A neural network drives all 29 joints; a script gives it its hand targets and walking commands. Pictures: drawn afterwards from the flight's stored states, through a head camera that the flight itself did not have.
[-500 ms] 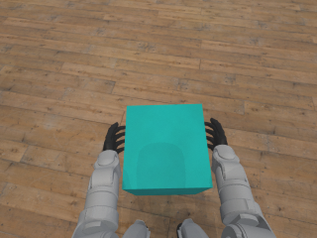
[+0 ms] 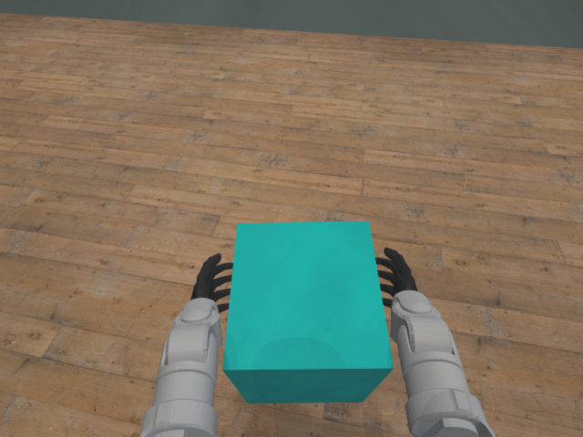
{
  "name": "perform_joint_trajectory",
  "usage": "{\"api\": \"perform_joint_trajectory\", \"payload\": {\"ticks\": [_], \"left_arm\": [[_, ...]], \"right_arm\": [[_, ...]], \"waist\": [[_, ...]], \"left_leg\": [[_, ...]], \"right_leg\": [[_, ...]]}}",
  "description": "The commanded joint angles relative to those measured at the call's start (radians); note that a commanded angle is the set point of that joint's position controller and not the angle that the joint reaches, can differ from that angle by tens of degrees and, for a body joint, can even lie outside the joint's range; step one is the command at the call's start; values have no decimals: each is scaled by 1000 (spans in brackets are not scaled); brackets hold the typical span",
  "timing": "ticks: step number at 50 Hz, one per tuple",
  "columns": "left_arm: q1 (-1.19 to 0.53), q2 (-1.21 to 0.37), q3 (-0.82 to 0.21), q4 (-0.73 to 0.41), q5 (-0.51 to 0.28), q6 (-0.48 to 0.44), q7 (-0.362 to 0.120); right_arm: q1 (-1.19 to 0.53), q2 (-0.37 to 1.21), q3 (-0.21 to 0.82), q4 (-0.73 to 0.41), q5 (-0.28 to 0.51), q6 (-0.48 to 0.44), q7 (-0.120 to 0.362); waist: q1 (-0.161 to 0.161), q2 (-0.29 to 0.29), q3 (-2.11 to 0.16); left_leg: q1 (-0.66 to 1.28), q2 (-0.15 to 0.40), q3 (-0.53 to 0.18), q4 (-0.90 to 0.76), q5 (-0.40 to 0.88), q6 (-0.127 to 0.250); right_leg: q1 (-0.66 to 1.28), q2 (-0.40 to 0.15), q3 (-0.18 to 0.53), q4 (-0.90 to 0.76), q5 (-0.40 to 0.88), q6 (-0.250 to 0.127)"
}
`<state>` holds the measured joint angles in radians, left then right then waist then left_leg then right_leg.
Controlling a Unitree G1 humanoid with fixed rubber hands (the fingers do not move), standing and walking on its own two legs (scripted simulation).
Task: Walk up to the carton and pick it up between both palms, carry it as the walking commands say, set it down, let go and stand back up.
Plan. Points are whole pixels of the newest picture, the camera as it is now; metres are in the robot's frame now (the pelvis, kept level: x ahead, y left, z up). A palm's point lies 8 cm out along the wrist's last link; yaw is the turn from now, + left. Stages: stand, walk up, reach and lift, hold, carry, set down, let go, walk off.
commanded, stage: reach and lift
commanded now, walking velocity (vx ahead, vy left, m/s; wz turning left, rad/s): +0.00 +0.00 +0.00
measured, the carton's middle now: (304, 318) +0.32 +0.00 -0.07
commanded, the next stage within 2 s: hold in 1.48 s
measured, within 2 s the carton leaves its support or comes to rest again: neither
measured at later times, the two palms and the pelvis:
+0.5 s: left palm (196, 298) +0.29 +0.14 +0.06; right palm (418, 290) +0.30 -0.15 +0.06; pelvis +0.00 +0.00 +0.01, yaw +1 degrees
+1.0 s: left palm (198, 296) +0.29 +0.14 +0.06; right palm (420, 291) +0.30 -0.15 +0.06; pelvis +0.00 +0.00 +0.01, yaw +0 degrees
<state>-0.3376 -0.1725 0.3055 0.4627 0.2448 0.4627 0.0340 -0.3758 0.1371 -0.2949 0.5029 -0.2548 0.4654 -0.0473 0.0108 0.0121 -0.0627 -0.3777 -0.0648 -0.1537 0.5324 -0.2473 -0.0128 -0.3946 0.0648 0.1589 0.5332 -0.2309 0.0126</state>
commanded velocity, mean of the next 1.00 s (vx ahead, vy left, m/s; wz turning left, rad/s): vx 0.00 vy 0.00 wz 0.00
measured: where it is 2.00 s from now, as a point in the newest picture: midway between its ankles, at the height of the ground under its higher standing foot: outside the picture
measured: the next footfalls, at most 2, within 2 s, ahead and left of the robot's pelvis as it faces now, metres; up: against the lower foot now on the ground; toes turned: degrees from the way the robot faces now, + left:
none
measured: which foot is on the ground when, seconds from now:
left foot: down 0.00-1.00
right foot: down 0.00-1.00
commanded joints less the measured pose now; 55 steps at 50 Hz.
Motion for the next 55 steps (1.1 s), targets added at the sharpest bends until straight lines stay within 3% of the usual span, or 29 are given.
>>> {"api": "perform_joint_trajectory", "payload": {"ticks": [1, 18, 24, 35, 55], "left_arm": [[-543, -1026, -596, 1, -191, 11, -235], [-569, -985, -654, -143, -265, 181, -244], [-594, -956, -620, -143, -255, 226, -248], [-660, -971, -582, -114, -239, 231, -255], [-532, -975, -630, -185, -246, 244, -252]], "right_arm": [[-517, 1025, 598, -14, 207, 6, 279], [-532, 1024, 651, -173, 278, 181, 275], [-558, 1004, 619, -156, 274, 228, 278], [-625, 1019, 557, -126, 264, 230, 281], [-511, 994, 622, -236, 275, 244, 274]], "waist": [[-1, -11, -380], [-2, -21, -239], [0, -23, -159], [-11, -17, -174], [-4, -11, -207]], "left_leg": [[189, -19, 68, -74, 252, -9], [304, -15, 69, -162, 198, 0], [301, -17, 72, -189, 115, 4], [299, -16, 70, -179, 81, 4], [343, -13, 59, -175, 217, -1]], "right_leg": [[239, 23, -74, -66, 232, 0], [364, 12, -82, -151, 192, 9], [362, 8, -82, -174, 108, 8], [363, 10, -81, -170, 83, 2], [395, 17, -77, -177, 214, 5]]}}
